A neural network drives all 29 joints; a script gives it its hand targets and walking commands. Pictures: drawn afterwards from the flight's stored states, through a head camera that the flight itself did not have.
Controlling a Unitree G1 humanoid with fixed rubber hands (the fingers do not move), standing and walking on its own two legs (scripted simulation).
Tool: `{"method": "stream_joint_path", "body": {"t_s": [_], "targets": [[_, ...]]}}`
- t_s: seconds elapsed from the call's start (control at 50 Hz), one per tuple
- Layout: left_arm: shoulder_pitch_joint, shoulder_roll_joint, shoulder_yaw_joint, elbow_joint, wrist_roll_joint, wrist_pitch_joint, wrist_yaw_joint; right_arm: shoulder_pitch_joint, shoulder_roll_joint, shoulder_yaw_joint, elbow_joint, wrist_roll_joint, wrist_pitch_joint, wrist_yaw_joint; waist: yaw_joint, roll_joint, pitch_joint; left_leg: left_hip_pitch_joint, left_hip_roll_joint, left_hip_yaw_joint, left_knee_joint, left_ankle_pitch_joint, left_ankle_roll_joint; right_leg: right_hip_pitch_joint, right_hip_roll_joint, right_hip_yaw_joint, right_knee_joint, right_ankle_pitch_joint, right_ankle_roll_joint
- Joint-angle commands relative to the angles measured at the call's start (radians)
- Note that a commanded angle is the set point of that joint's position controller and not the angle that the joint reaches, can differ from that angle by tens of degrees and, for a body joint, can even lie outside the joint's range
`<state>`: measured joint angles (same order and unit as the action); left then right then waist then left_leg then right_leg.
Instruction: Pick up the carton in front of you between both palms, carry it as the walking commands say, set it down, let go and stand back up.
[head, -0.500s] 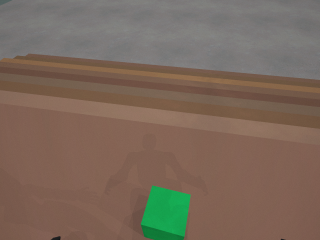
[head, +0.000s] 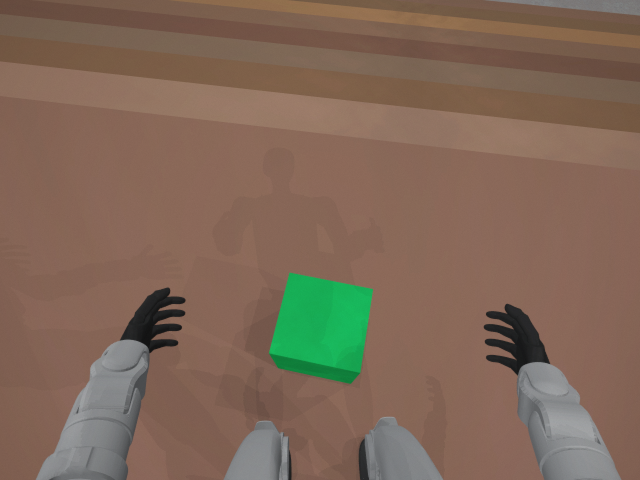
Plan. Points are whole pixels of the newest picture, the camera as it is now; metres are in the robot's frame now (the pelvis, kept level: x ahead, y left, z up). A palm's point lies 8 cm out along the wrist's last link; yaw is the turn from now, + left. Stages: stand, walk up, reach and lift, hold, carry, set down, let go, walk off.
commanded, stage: reach and lift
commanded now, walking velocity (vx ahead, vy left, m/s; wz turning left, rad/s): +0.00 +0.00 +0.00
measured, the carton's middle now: (322, 331) +0.42 +0.00 -0.59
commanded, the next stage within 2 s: none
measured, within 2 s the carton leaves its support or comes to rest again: neither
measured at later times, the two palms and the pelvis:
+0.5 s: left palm (212, 245) +0.48 +0.18 -0.15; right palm (447, 289) +0.39 -0.20 -0.16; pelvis -0.07 +0.02 -0.07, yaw +0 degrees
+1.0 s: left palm (239, 298) +0.46 +0.18 -0.39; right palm (416, 325) +0.38 -0.20 -0.38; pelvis -0.07 +0.01 -0.22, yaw -3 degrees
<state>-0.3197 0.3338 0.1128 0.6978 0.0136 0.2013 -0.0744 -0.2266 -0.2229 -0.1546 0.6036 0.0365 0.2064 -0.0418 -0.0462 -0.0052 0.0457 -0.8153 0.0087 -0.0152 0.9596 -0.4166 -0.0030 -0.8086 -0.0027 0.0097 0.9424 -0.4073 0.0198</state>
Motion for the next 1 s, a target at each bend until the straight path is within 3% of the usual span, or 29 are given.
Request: {"method": "stream_joint_path", "body": {"t_s": [0.0, 0.24, 0.34, 0.46, 0.66, 0.74, 0.86, 0.98], "targets": [[-0.206, 0.129, 0.03, -0.036, -0.018, -0.013, 0.002, -0.149, -0.1, -0.044, -0.06, 0.022, -0.018, -0.023, -0.012, 0.048, -0.528, 0.216, -0.05, -0.011, 0.0, 0.504, -0.017, 0.032, 0.05, -0.025, -0.023, 0.47, 0.041], [-0.87, 0.184, 0.054, 0.154, -0.02, 0.0, -0.012, -0.703, -0.027, -0.132, -0.006, 0.033, 0.002, -0.091, -0.056, 0.09, -0.769, -0.012, -0.053, -0.003, 0.026, 0.104, -0.01, -0.22, 0.046, -0.077, 0.044, 0.117, 0.049], [-1.086, 0.2, 0.063, 0.251, -0.007, -0.003, -0.027, -0.883, 0.015, -0.195, 0.029, 0.004, 0.004, -0.107, -0.086, 0.106, -0.834, -0.102, -0.056, -0.006, 0.048, 0.039, -0.009, -0.299, 0.05, -0.098, 0.073, 0.065, 0.049], [-1.186, 0.186, 0.107, 0.297, 0.071, -0.023, -0.031, -0.94, 0.059, -0.266, 0.018, -0.057, -0.022, -0.104, -0.095, 0.139, -1.012, -0.078, -0.07, -0.007, 0.073, 0.162, -0.01, -0.327, 0.065, -0.115, 0.095, 0.172, 0.062], [-1.053, 0.056, 0.156, 0.276, 0.129, -0.1, 0.009, -0.819, 0.111, -0.332, 0.077, -0.114, -0.139, -0.054, -0.072, 0.16, -0.996, -0.234, -0.071, -0.034, 0.277, 0.485, -0.006, -0.662, 0.082, -0.109, 0.272, 0.358, 0.069], [-1.013, 0.044, 0.129, 0.263, 0.096, -0.129, 0.035, -0.8, 0.104, -0.311, 0.116, -0.09, -0.175, -0.053, -0.058, 0.142, -1.003, -0.376, -0.07, -0.042, 0.407, 0.529, -0.006, -0.782, 0.084, -0.101, 0.394, 0.383, 0.075], [-1.071, 0.123, 0.038, 0.188, -0.013, -0.152, 0.074, -0.839, 0.036, -0.209, 0.088, 0.021, -0.196, -0.088, -0.047, 0.153, -1.184, -0.439, -0.062, -0.026, 0.619, 0.559, -0.015, -0.817, 0.085, -0.1, 0.598, 0.425, 0.085], [-1.184, 0.204, -0.037, 0.147, -0.116, -0.139, 0.085, -0.943, -0.018, -0.122, 0.041, 0.12, -0.167, -0.128, -0.045, 0.164, -1.277, -0.526, -0.054, 0.01, 0.762, 0.371, -0.02, -0.794, 0.076, -0.113, 0.746, 0.329, 0.079]]}}
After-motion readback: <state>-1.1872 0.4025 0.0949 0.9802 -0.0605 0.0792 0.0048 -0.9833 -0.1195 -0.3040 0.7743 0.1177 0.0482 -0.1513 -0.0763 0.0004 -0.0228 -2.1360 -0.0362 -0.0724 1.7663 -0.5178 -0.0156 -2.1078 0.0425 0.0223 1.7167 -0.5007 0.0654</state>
